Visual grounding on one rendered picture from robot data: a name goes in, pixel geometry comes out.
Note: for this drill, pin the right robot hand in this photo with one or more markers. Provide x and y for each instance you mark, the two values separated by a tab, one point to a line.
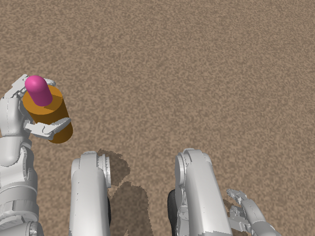
241	219

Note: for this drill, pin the left robot arm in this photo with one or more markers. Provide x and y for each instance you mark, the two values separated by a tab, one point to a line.
19	213

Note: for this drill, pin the right robot foot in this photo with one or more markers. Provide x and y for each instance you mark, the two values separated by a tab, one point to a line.
172	211

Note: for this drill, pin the right robot arm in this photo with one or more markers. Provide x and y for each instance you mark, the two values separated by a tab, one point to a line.
262	228

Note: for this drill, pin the bottle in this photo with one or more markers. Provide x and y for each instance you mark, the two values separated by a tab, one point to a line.
45	104

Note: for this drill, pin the left robot hand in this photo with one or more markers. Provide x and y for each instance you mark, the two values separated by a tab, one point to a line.
15	119

